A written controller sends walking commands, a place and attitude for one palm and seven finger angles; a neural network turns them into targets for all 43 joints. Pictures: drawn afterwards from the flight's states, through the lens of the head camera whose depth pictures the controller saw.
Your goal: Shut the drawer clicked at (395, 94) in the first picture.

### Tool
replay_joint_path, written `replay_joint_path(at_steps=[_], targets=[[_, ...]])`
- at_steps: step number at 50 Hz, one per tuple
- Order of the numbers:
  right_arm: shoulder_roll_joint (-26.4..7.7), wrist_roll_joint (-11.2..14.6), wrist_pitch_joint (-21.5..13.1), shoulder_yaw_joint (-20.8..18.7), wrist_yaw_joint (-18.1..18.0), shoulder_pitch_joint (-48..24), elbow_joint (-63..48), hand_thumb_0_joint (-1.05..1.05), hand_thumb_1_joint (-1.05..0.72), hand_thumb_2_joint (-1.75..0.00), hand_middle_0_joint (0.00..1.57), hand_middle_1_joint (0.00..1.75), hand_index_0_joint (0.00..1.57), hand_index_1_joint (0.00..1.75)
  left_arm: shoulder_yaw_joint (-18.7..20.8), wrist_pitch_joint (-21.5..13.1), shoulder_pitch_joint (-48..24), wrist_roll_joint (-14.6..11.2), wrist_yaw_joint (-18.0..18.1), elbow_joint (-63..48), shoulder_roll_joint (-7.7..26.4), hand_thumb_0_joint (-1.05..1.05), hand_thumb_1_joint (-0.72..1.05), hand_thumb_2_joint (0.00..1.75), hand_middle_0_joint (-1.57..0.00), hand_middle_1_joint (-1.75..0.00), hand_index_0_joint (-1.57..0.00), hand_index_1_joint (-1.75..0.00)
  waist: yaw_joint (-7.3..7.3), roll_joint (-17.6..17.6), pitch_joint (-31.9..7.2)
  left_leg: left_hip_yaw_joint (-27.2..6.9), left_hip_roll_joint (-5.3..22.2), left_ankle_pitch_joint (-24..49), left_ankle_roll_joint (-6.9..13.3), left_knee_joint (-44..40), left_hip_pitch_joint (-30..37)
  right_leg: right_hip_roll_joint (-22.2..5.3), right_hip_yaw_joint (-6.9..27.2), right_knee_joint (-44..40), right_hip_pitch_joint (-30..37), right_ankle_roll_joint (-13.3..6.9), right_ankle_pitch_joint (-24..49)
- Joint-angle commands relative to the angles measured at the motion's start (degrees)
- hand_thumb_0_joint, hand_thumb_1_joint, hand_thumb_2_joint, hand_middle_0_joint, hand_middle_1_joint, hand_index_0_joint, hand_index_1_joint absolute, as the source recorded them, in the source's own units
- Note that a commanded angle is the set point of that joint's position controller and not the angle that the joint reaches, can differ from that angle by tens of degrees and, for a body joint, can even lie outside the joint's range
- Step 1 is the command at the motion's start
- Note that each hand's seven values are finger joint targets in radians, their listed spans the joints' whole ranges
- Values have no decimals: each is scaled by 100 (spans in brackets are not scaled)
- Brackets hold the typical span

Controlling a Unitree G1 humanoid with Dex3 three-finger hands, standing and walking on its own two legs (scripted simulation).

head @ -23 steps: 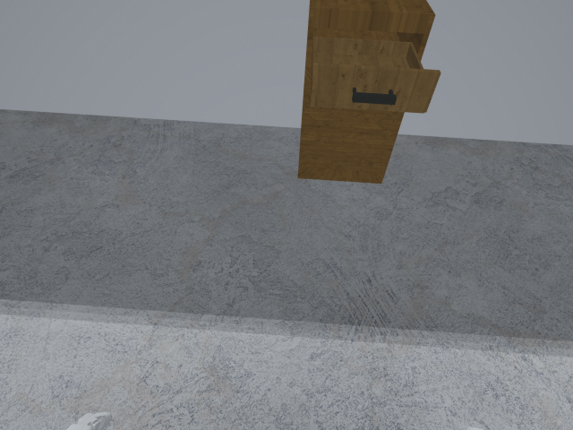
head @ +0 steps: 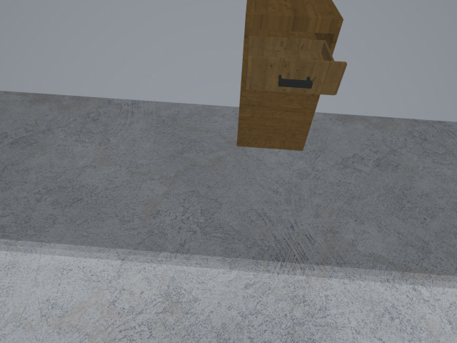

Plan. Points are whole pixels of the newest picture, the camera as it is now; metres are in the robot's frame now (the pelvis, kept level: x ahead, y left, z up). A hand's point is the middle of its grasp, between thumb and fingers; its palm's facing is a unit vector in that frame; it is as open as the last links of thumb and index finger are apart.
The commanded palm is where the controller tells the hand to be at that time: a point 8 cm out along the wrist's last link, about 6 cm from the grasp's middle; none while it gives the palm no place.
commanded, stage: stand and wait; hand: left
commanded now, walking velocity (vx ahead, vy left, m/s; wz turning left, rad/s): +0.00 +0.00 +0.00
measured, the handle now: (294, 80) +1.11 -0.21 -0.10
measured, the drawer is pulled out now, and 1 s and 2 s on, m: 0.30 0.30 0.30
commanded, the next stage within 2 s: look at it before walking up in 0.56 s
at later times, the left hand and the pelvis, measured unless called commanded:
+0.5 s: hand out of the picture +0.07 +0.23 -0.15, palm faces -0.04 -0.94 -0.33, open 7.4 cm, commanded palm none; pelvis -0.02 -0.01 +0.00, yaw +0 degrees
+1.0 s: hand out of the picture +0.06 +0.23 -0.15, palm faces -0.03 -0.94 -0.33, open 7.4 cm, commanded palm none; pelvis -0.01 -0.01 +0.00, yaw +0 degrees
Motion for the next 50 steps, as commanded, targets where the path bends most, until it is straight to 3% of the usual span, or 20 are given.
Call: replay_joint_path(at_steps=[1,29,42,50], targets=[[-1177,36,-158,-250,-78,-380,-315,0,-90,-90,20,30,20,30,260,-180,-318,-15,66,-325,1184,0,90,90,-20,-30,-20,-30,-28,118,-311,-509,709,1006,153,-496,62,-541,519,-422,-9,-281,1026],[-1165,41,-162,-222,-52,-142,4,0,-90,-90,20,30,20,30,257,-203,-360,-9,52,-130,1189,0,90,90,-20,-30,-20,-30,-23,54,-137,-567,729,568,93,-700,-70,-528,668,-732,-151,-284,389],[-1168,58,-180,-223,-74,-148,12,0,-90,-90,20,30,20,30,268,-222,-310,-12,62,-90,1189,0,90,90,-20,-30,-20,-30,-21,64,-323,-548,786,1123,92,-655,130,-541,592,-634,59,-284,1117],[-1192,53,-168,-212,-74,-194,14,0,-90,-90,20,30,20,30,256,-216,-292,-13,55,-53,1191,0,90,90,-20,-30,-20,-30,-22,104,-226,-539,782,987,80,-730,156,-542,590,-712,1,-268,979]])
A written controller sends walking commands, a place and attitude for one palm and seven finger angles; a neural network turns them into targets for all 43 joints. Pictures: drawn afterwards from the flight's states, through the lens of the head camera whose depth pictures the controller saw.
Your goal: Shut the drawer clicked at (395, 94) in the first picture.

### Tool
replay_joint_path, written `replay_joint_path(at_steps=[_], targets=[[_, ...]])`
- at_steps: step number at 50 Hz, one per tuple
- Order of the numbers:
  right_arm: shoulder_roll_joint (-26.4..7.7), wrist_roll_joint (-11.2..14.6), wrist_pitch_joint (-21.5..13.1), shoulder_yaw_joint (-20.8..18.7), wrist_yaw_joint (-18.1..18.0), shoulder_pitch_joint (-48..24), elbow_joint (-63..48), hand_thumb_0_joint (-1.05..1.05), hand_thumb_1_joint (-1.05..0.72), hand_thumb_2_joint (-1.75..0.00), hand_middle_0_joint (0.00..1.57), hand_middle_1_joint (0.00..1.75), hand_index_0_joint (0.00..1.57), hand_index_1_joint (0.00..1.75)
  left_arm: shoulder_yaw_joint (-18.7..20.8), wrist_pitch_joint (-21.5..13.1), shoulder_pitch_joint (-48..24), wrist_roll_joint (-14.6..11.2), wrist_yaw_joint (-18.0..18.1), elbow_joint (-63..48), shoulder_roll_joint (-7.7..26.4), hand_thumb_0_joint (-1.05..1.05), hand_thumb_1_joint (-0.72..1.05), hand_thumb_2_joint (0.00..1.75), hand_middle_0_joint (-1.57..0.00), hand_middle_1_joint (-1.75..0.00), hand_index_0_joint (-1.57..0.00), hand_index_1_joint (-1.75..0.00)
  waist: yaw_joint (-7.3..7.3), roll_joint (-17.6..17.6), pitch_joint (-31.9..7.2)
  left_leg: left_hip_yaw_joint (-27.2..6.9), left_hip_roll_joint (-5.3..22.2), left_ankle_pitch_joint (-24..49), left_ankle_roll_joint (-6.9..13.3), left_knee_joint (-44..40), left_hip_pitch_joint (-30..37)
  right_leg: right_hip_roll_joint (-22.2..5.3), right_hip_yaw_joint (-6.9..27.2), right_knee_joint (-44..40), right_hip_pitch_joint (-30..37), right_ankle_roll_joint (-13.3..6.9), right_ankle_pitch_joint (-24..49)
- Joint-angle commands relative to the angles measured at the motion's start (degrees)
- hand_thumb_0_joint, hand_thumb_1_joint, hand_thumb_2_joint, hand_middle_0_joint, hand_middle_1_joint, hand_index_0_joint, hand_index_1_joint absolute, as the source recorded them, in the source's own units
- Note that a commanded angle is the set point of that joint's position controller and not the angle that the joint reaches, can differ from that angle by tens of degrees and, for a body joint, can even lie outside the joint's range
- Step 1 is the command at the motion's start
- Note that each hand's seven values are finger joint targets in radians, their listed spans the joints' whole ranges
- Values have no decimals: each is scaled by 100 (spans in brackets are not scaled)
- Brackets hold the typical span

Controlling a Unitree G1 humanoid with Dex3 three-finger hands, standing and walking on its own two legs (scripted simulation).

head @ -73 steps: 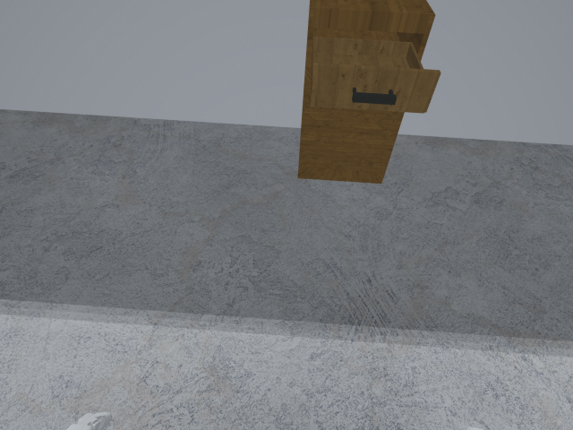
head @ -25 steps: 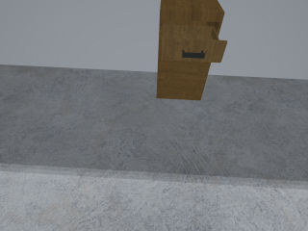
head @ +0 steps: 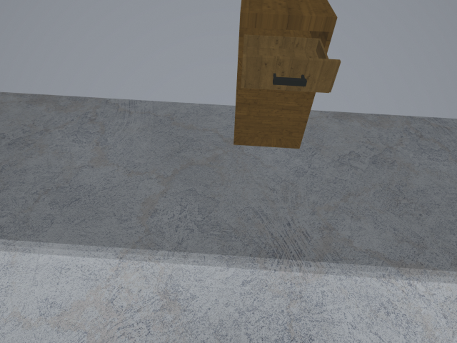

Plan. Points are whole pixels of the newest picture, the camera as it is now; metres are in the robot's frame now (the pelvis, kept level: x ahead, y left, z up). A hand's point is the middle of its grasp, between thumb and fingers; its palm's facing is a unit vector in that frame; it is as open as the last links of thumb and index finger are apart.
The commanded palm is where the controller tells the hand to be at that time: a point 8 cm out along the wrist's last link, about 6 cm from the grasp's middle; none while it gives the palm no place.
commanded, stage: look at it before walking up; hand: left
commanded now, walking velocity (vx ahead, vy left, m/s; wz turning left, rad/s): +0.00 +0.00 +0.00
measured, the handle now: (289, 78) +1.12 -0.19 -0.10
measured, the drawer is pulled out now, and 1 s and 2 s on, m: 0.30 0.30 0.30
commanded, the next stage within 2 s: walk to a spot facing it in 0.18 s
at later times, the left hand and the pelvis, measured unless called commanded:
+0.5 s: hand out of the picture +0.07 +0.23 -0.17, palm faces -0.07 -0.95 -0.31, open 7.4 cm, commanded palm none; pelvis +0.00 +0.00 -0.01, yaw -4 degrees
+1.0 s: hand out of the picture +0.06 +0.15 -0.16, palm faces -0.21 -0.96 -0.20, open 7.4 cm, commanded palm none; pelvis +0.06 -0.03 +0.00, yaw -19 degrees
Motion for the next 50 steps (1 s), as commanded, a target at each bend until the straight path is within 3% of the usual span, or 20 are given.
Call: replay_joint_path(at_steps=[1,16,19,20,25,27,28,29,30,31,32,33,34,35,36,37,39,42,46,50], targets=[[-1180,28,-134,-226,-83,-290,-340,0,-90,-90,20,30,20,30,242,-147,-221,-9,65,-345,1159,0,90,90,-20,-30,-20,-30,4,78,-266,-529,668,742,196,-381,89,-648,618,-378,-36,-169,738],[-1215,26,-135,-255,-100,-265,-358,0,-90,-90,20,30,20,30,271,-144,-257,-5,55,-407,1218,0,90,90,-20,-30,-20,-30,-7,24,-232,-437,703,837,173,-311,198,-638,696,-374,-90,-205,1014],[-600,14,-40,-195,-137,101,-410,0,-90,-90,20,30,20,30,227,38,51,-5,75,-455,655,0,90,90,-20,-30,-20,-30,-34,12,-255,-159,751,862,83,5,177,-574,774,10,-334,-146,1330],[-539,12,1,-207,-152,161,-464,0,-90,-90,20,30,20,30,225,95,152,-2,75,-506,569,0,90,90,-20,-30,-20,-30,-29,99,-198,-106,783,774,74,65,166,-520,798,145,-505,-129,1289],[-717,-6,84,-415,-196,237,-904,0,-90,-90,20,30,20,30,335,217,370,37,10,-898,438,0,90,90,-20,-30,-20,-30,3,570,-102,-300,1341,695,391,67,-36,-101,506,1303,-1112,-40,752],[-801,-22,69,-474,-157,248,-1019,0,-90,-90,20,30,20,30,361,248,574,49,-52,-993,256,0,90,90,-20,-30,-20,-30,56,1076,-220,-634,1876,-105,787,-303,-124,119,28,2289,-1228,31,-1229],[-823,-31,57,-504,-136,187,-1072,0,-90,-90,20,30,20,30,394,265,572,55,-92,-1062,186,0,90,90,-20,-30,-20,-30,50,1195,-100,-703,2111,-791,942,-514,-352,-26,-100,2560,-1256,51,-1678],[-816,-44,46,-518,-125,52,-1148,0,-90,-90,20,30,20,30,432,252,622,65,-143,-1116,133,0,90,90,-20,-30,-20,-30,158,1060,50,-585,2114,-1209,896,-434,-699,-173,-66,2331,-997,22,-1646],[-773,-60,52,-526,-108,-92,-1175,0,-90,-90,20,30,20,30,453,218,930,83,-178,-1064,60,0,90,90,-20,-30,-20,-30,345,867,95,-310,1939,-1553,715,-55,-1081,-137,-184,1865,-486,-3,-1353],[-671,-58,78,-511,-86,-203,-1207,0,-90,-90,20,30,20,30,490,162,1529,99,-177,-889,58,0,90,90,-20,-30,-20,-30,629,389,89,126,1570,-2000,430,912,-1674,-45,-197,1130,284,-55,-991],[-223,-2,121,-432,-35,-109,-1345,0,-90,-90,20,30,20,30,582,46,1895,152,-105,-824,600,0,90,90,-20,-30,-20,-30,741,-1556,233,857,650,-2634,-73,2918,-2862,-1010,1729,-382,718,-464,-2184],[-124,-21,70,-385,-5,-573,-1677,0,-90,-90,20,30,20,30,634,-24,2219,72,6,-854,865,0,90,90,-20,-30,-20,-30,874,-2182,630,542,172,-2504,-154,4165,-3685,-2001,3986,-1584,186,-970,-2455],[-291,-24,37,-429,0,-758,-1705,0,-90,-90,20,30,20,30,628,-78,2050,35,71,-915,799,0,90,90,-20,-30,-20,-30,730,-1328,862,-136,379,-1784,-81,4574,-3625,-1971,4227,-1779,-235,-1149,-2747],[-227,-31,-13,-469,31,-531,-1613,0,-90,-90,20,30,20,30,585,-118,1643,41,59,-991,604,0,90,90,-20,-30,-20,-30,387,-565,863,-251,532,-1195,-88,4612,-3541,-1808,3706,-1584,-338,-1229,-2684],[-184,-60,-34,-493,62,-223,-1469,0,-90,-90,20,30,20,30,539,-168,1335,39,36,-1086,429,0,90,90,-20,-30,-20,-30,165,-274,630,-192,613,-747,-146,4489,-3285,-1556,3037,-1399,-336,-1151,-2246],[-95,-75,-44,-501,83,-38,-1374,0,-90,-90,20,30,20,30,541,-223,1285,34,37,-1118,325,0,90,90,-20,-30,-20,-30,114,-184,397,-88,625,-512,-199,4369,-3076,-1381,2640,-1299,-235,-1123,-1720],[48,-77,-41,-505,82,81,-1336,0,-90,-90,20,30,20,30,530,-293,1423,28,19,-1045,189,0,90,90,-20,-30,-20,-30,77,-377,276,-25,607,-170,-268,4221,-2982,-1168,2177,-1229,-189,-1071,-1032],[194,-66,-71,-507,88,-32,-1425,0,-90,-90,20,30,20,30,558,-348,1759,37,20,-890,134,0,90,90,-20,-30,-20,-30,179,-305,162,39,585,-23,-328,3955,-3146,-1104,2100,-1117,132,-1126,-507],[300,-64,-120,-494,89,-371,-1627,0,-90,-90,20,30,20,30,562,-359,2077,59,26,-753,21,0,90,90,-20,-30,-20,-30,333,-514,108,65,531,-11,-361,3497,-3373,-1020,2209,-997,530,-1144,-217],[365,-40,-184,-468,92,-763,-1820,0,-90,-90,20,30,20,30,568,-347,2244,88,66,-677,20,0,90,90,-20,-30,-20,-30,488,-661,141,136,401,-218,-333,2873,-3323,-1035,2314,-787,886,-1163,559]])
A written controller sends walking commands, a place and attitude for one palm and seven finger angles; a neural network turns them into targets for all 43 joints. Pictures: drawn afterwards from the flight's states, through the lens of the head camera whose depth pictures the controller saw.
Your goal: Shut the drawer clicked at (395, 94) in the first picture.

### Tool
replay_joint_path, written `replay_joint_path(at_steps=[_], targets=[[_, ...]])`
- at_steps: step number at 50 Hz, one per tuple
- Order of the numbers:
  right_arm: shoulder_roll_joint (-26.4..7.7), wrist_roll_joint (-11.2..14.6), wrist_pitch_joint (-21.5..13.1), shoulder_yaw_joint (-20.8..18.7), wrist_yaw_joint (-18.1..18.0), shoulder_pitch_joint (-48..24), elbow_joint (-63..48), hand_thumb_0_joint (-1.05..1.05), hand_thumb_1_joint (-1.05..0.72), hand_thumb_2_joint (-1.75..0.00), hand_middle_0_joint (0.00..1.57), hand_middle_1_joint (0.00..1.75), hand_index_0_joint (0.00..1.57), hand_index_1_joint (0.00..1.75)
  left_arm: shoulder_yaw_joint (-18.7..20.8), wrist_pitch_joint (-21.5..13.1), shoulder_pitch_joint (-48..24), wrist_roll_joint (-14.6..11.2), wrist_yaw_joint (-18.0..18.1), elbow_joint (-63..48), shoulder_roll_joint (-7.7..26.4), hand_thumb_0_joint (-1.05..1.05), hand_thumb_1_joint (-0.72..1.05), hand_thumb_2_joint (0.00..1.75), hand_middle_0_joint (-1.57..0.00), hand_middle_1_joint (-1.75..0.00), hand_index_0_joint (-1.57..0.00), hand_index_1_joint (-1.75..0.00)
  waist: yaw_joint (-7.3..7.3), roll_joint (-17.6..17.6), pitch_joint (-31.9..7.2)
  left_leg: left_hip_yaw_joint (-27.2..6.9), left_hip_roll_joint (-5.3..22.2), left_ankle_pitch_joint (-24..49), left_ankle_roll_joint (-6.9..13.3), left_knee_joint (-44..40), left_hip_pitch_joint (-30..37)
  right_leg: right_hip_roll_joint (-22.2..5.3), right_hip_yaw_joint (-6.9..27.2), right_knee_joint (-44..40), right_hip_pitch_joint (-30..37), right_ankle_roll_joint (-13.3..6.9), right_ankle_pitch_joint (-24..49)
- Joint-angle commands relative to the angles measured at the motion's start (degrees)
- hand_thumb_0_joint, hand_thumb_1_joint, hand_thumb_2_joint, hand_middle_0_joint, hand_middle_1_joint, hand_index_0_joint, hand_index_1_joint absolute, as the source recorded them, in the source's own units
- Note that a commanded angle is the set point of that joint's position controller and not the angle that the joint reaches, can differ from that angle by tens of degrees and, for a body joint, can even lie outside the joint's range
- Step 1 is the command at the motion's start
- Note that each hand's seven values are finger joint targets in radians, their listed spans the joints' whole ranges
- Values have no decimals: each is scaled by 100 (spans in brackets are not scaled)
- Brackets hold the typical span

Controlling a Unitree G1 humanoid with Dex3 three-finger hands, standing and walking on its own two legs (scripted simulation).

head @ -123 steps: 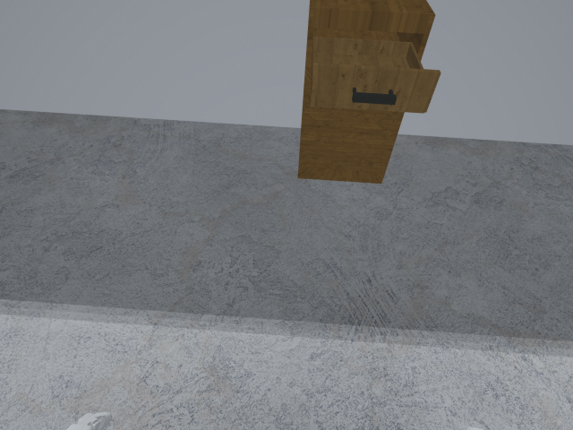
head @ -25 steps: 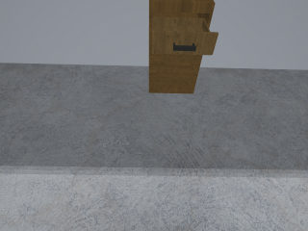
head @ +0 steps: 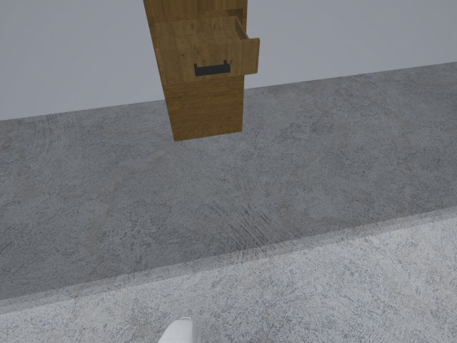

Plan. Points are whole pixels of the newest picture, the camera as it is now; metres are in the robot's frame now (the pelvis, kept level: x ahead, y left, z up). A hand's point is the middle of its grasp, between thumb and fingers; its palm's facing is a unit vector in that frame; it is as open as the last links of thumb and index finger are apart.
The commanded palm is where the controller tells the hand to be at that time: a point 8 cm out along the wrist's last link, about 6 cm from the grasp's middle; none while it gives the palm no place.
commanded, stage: walk to a spot facing it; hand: left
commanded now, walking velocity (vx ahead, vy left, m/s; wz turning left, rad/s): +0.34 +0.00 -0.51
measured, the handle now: (211, 67) +1.05 +0.19 -0.10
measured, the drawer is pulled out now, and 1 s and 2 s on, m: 0.30 0.30 0.30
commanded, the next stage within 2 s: turn to face it in 1.64 s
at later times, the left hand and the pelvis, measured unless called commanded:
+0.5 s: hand (151, 242) +0.35 +0.24 -0.17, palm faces -0.29 -0.94 -0.18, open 7.4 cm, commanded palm none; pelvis +0.19 +0.07 -0.01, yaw -19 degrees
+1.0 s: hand (210, 184) +0.54 +0.12 -0.17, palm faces -0.47 -0.85 -0.24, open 7.2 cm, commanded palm none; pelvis +0.39 -0.03 -0.01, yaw -31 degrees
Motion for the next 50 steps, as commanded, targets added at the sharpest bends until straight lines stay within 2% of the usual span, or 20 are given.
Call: replay_joint_path(at_steps=[1,4,7,8,9,10,13,16,23,27,32,33,34,35,36,37,38,40,42,50], targets=[[-291,71,-295,-41,-13,-1043,-851,0,-90,-90,20,30,20,30,304,-144,409,19,129,-227,1145,0,90,90,-20,-30,-20,-30,163,-799,141,101,-97,-223,55,-661,-641,-1534,1686,-463,703,-765,950],[-266,107,-348,-27,-17,-1034,-909,0,-90,-90,20,30,20,30,341,-101,221,34,148,-283,1244,0,90,90,-20,-30,-20,-30,123,-900,185,189,-295,-508,156,-1357,194,-1490,1715,-175,366,-694,1447],[-562,116,-436,-89,-153,423,-462,0,-90,-90,20,30,20,30,397,-105,-315,-16,128,-395,1238,0,90,90,-20,-30,-20,-30,-602,-550,-298,188,-359,-3,322,-2843,2955,-872,1189,1228,-894,-305,1876],[-1158,50,-463,-211,-239,1339,-223,0,-90,-90,20,30,20,30,396,-92,-237,-87,62,-484,950,0,90,90,-20,-30,-20,-30,-912,569,-885,-1113,830,-604,605,-3096,4464,-305,658,2632,-2016,-87,597],[-1593,6,-454,-273,-235,1894,-119,0,-90,-90,20,30,20,30,360,-118,-225,-101,-8,-624,720,0,90,90,-20,-30,-20,-30,-932,1829,-1013,-3017,2351,-930,1150,-3866,4711,116,-282,4450,-3064,233,-1853],[-1342,30,-399,-202,-233,1604,-200,0,-90,-90,20,30,20,30,376,-105,-458,-51,-9,-650,910,0,90,90,-20,-30,-20,-30,-863,1040,-628,-3276,2482,-1759,1325,-4249,3876,-266,-143,5169,-3197,201,-1690],[-440,43,-485,48,-237,787,-269,0,-90,-90,20,30,20,30,374,61,-762,53,-167,-562,757,0,90,90,-20,-30,-20,-30,-335,720,566,-1405,1636,-979,938,-4454,2219,-893,-363,5486,-3135,296,-390],[-304,81,-606,87,-276,979,-87,0,-90,-90,20,30,20,30,316,223,-716,63,-212,-533,561,0,90,90,-20,-30,-20,-30,-194,784,319,-56,1217,1122,779,-4230,2376,-924,-531,5320,-3046,434,156],[-308,67,-655,117,-302,1761,316,0,-90,-90,20,30,20,30,179,291,-1826,81,-277,-850,408,0,90,90,-20,-30,-20,-30,-360,551,424,703,1159,2967,797,-4063,3355,-936,-994,4238,-3828,462,814],[-373,17,-581,135,-297,2226,552,0,-90,-90,20,30,20,30,83,243,-2730,36,-296,-1025,388,0,90,90,-20,-30,-20,-30,-681,532,581,1010,1224,3601,902,-3925,3731,-767,-1394,2858,-3418,301,635],[-628,31,-491,101,-300,2274,651,0,-90,-90,20,30,20,30,108,172,-2426,24,-231,-925,539,0,90,90,-20,-30,-20,-30,-409,757,216,1483,1339,6189,875,-2759,3882,-221,-1808,2055,-2016,-150,-34],[-712,38,-480,98,-304,2161,616,0,-90,-90,20,30,20,30,148,136,-1969,30,-206,-799,631,0,90,90,-20,-30,-20,-30,-148,859,-9,1545,1311,6371,828,-2102,3732,-118,-1851,1834,-1356,-249,-80],[-762,63,-469,95,-284,2013,556,0,-90,-90,20,30,20,30,213,69,-1224,45,-182,-586,841,0,90,90,-20,-30,-20,-30,204,892,-419,1639,1211,5759,694,-1009,3225,-75,-1846,1363,-143,-337,158],[-606,154,-456,113,-210,1959,453,0,-90,-90,20,30,20,30,321,9,-476,43,-125,-379,1319,0,90,90,-20,-30,-20,-30,527,367,-973,1639,1039,3568,518,634,1768,-947,-836,1095,1584,-694,536],[-224,234,-496,140,-222,2024,243,0,-90,-90,20,30,20,30,436,-39,50,-54,-56,-301,1846,0,90,90,-20,-30,-20,-30,476,-699,-1700,1392,6,-1914,180,2706,-51,-2818,2248,626,2783,-1553,1627],[-434,186,-502,78,-268,1506,43,0,-90,-90,20,30,20,30,468,40,-125,-164,9,-367,1956,0,90,90,-20,-30,-20,-30,490,-214,-1348,442,67,-1922,358,3136,-525,-2982,2375,78,2277,-1749,1712],[-355,137,-473,44,-244,1303,-1,0,-90,-90,20,30,20,30,441,47,-540,-156,27,-487,1751,0,90,90,-20,-30,-20,-30,268,-261,-840,162,287,-1307,337,3188,-583,-2743,2065,-160,1394,-1498,908],[-250,40,-299,44,-202,1330,143,0,-90,-90,20,30,20,30,285,-44,-1229,-133,78,-564,1209,0,90,90,-20,-30,-20,-30,-282,86,61,56,590,-682,282,2383,-80,-2178,945,-556,-440,-1015,587],[-68,4,-190,46,-185,1755,303,0,-90,-90,20,30,20,30,263,-149,-1377,-54,110,-528,1054,0,90,90,-20,-30,-20,-30,-602,61,-27,123,577,-529,202,1811,269,-1869,429,-653,-904,-898,886],[-45,-29,-241,7,-38,291,-202,0,-90,-90,20,30,20,30,268,-244,-562,-40,53,-242,889,0,90,90,-20,-30,-20,-30,-216,-761,139,270,380,127,56,-13,-401,-1475,395,-550,-314,-802,1122]])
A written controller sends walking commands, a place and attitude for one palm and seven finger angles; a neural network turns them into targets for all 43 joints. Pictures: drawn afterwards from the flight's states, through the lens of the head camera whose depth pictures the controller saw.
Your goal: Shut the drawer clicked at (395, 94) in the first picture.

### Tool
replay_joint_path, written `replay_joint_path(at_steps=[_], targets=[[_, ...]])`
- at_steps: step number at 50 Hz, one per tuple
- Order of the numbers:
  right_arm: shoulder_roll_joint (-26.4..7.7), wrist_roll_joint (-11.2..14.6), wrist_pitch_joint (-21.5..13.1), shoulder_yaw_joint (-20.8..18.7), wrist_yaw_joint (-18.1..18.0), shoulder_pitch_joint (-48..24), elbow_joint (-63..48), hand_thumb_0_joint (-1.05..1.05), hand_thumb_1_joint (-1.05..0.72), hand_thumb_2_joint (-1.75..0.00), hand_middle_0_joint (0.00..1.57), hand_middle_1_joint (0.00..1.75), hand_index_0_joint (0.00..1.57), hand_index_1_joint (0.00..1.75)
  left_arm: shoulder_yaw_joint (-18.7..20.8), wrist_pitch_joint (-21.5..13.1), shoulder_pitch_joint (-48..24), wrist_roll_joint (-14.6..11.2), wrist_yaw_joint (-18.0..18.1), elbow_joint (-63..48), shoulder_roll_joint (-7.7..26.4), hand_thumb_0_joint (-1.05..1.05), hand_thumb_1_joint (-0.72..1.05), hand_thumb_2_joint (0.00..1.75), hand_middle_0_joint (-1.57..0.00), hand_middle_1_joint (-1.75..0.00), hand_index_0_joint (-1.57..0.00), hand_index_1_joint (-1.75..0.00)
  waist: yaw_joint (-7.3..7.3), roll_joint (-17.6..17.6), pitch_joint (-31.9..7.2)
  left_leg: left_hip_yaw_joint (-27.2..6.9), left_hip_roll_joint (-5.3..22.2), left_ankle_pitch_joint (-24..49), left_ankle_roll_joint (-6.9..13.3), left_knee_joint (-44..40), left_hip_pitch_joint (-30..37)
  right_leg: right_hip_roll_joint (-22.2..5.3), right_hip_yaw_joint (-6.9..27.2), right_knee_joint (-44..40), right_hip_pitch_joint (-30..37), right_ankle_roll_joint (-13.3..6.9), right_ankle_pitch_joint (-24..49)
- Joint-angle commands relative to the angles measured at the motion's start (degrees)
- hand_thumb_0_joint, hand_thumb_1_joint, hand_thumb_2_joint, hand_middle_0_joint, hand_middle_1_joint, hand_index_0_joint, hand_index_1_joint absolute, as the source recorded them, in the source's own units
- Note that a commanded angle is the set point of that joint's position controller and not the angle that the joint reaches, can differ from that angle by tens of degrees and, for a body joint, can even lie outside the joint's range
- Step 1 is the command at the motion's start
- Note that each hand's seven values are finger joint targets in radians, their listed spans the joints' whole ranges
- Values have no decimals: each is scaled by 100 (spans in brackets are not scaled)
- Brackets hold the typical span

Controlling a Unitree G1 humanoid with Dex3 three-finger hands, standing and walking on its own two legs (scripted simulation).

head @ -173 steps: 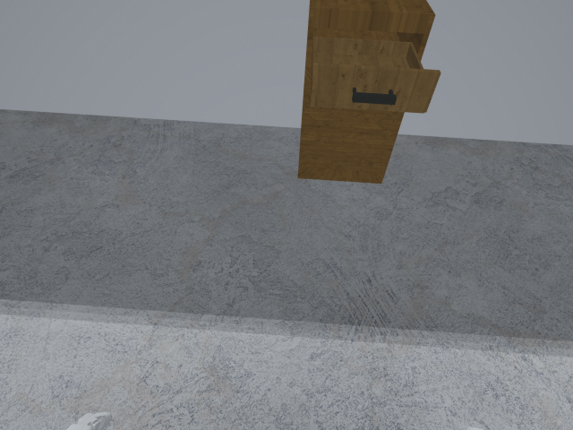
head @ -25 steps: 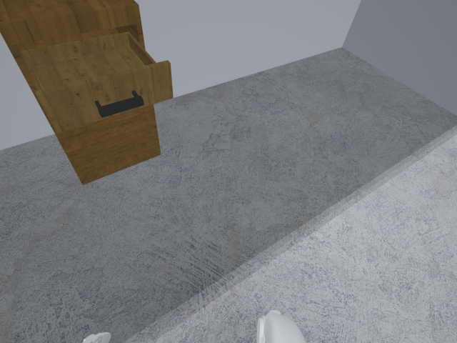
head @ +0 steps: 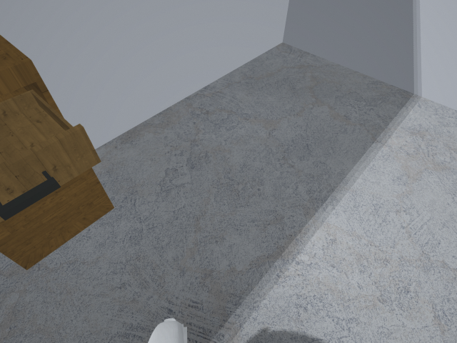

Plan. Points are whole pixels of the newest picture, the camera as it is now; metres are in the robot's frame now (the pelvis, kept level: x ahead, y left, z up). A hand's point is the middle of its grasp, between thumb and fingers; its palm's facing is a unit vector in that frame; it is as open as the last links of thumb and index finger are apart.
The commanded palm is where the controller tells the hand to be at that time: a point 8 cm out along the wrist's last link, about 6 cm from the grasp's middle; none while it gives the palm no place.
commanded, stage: walk to a spot facing it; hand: left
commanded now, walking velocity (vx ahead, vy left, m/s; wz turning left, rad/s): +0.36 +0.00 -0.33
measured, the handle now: (26, 192) +0.46 +0.52 -0.09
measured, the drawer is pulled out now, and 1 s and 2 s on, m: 0.30 0.30 0.30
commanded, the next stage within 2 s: turn to face it in 0.64 s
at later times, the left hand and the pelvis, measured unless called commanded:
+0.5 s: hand (121, 291) +0.26 +0.25 -0.17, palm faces -0.15 -0.98 -0.16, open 7.4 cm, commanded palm none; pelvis +0.18 +0.07 +0.00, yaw -15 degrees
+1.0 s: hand (190, 222) +0.42 +0.11 -0.15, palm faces -0.41 -0.89 -0.19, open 7.4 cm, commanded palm none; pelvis +0.24 +0.02 +0.00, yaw -23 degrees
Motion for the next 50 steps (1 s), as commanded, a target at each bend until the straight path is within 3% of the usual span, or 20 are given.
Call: replay_joint_path(at_steps=[1,6,8,9,10,11,12,14,16,21,31,34,35,36,37,38,41,43,47,50], targets=[[-365,42,-157,-36,121,-402,-507,0,-90,-90,20,30,20,30,84,-165,688,10,9,-120,596,0,90,90,-20,-30,-20,-30,324,-858,129,172,-157,148,-6,-810,-203,-1582,1475,-1012,319,-609,1273],[-430,97,-254,4,145,-1110,-776,0,-90,-90,20,30,20,30,99,-109,939,14,36,-51,789,0,90,90,-20,-30,-20,-30,496,-819,134,421,-602,-114,127,-2144,678,-1614,1685,-581,671,-457,2342],[-613,94,-307,-36,62,-456,-614,0,-90,-90,20,30,20,30,146,-87,683,-11,41,-93,884,0,90,90,-20,-30,-20,-30,87,-654,-144,518,-774,111,178,-3063,1958,-1402,1531,212,401,-261,2810],[-917,70,-346,-109,-22,340,-368,0,-90,-90,20,30,20,30,153,-83,612,-47,28,-126,772,0,90,90,-20,-30,-20,-30,-248,-404,-563,241,-479,503,315,-3442,3539,-1128,1360,1255,-392,-29,2586],[-1710,-20,-379,-286,-81,1141,-205,0,-90,-90,20,30,20,30,134,-61,818,-120,-36,-210,466,0,90,90,-20,-30,-20,-30,-491,1088,-1256,-1700,1255,875,875,-3550,5008,-354,648,2970,-1779,312,199],[-1844,48,-312,-257,-68,1483,-150,0,-90,-90,20,30,20,30,121,-114,732,-74,-59,-298,472,0,90,90,-20,-30,-20,-30,-505,1375,-1256,-2543,2154,1077,1352,-4110,4932,-271,452,4409,-2364,390,-1943],[-1591,97,-295,-183,-81,1040,-272,0,-90,-90,20,30,20,30,120,-36,578,-38,-38,-297,558,0,90,90,-20,-30,-20,-30,-368,992,-903,-2312,2185,503,1344,-4289,4136,-611,634,5021,-2538,417,-1755],[-965,98,-327,-17,-99,263,-422,0,-90,-90,20,30,20,30,163,82,370,31,-143,-243,404,0,90,90,-20,-30,-20,-30,13,589,209,-1183,1551,635,1029,-4574,2741,-983,509,5124,-2511,548,-918],[-691,127,-352,50,-126,-22,-415,0,-90,-90,20,30,20,30,152,284,781,37,-170,-120,149,0,90,90,-20,-30,-20,-30,335,808,297,31,1062,1675,732,-4508,2222,-1010,357,4978,-2123,692,-379],[-609,136,-314,-50,-157,126,-361,0,-90,-90,20,30,20,30,220,499,649,49,-161,-274,30,0,90,90,-20,-30,-20,-30,380,714,143,846,989,2608,881,-4341,2420,-1110,168,4658,-2387,904,95],[-1047,56,-67,-247,-102,409,-259,0,-90,-90,20,30,20,30,134,483,-689,39,-185,-905,97,0,90,90,-20,-30,-20,-30,-18,969,158,1367,1268,2722,915,-3600,3119,-958,-311,1979,-1710,760,-327],[-1171,72,4,-287,-57,382,-347,0,-90,-90,20,30,20,30,181,356,-111,58,-144,-834,389,0,90,90,-20,-30,-20,-30,352,503,-232,1585,1186,3164,583,-2216,2864,-616,-534,997,-365,543,10],[-1094,129,22,-260,0,424,-449,0,-90,-90,20,30,20,30,266,249,505,78,-99,-697,817,0,90,90,-20,-30,-20,-30,670,-324,-709,1699,930,2290,273,-774,1966,-1101,166,404,963,279,1213],[-653,172,29,-146,35,427,-733,0,-90,-90,20,30,20,30,419,175,955,50,-15,-628,1580,0,90,90,-20,-30,-20,-30,758,-1943,-1172,1549,-181,-2039,-141,1018,163,-2847,2785,75,2010,-567,3944],[-731,176,108,-130,-83,164,-819,0,-90,-90,20,30,20,30,406,245,1015,-95,74,-612,1656,0,90,90,-20,-30,-20,-30,787,-1252,-1323,357,-225,-2501,-87,1600,110,-3129,2779,-104,1608,-894,4422],[-615,170,116,-90,-103,152,-758,0,-90,-90,20,30,20,30,380,264,659,-58,117,-687,1482,0,90,90,-20,-30,-20,-30,638,-1380,-1421,42,-243,-2128,-14,1727,48,-2801,2523,-177,1497,-804,3418],[-560,91,235,-40,-92,466,-237,0,-90,-90,20,30,20,30,97,250,-473,-18,192,-827,748,0,90,90,-20,-30,-20,-30,77,-618,-640,-35,-191,-1042,27,1332,634,-2207,1226,-564,-82,-453,1990],[-398,91,288,19,-80,939,15,0,-90,-90,20,30,20,30,12,209,-713,24,192,-770,608,0,90,90,-20,-30,-20,-30,-140,-669,-504,5,-290,-844,54,537,1172,-1971,615,-676,-590,-308,1525],[-268,146,274,61,-40,668,34,0,-90,-90,20,30,20,30,-1,247,-505,35,179,-546,626,0,90,90,-20,-30,-20,-30,120,-850,-157,244,-458,-1093,81,-808,1365,-2159,509,-897,-407,-370,778],[-249,153,242,43,-11,446,-67,0,-90,-90,20,30,20,30,78,279,-363,28,202,-469,735,0,90,90,-20,-30,-20,-30,240,-878,-150,395,-502,-1107,61,-1471,1307,-2317,423,-610,-13,-376,1235]])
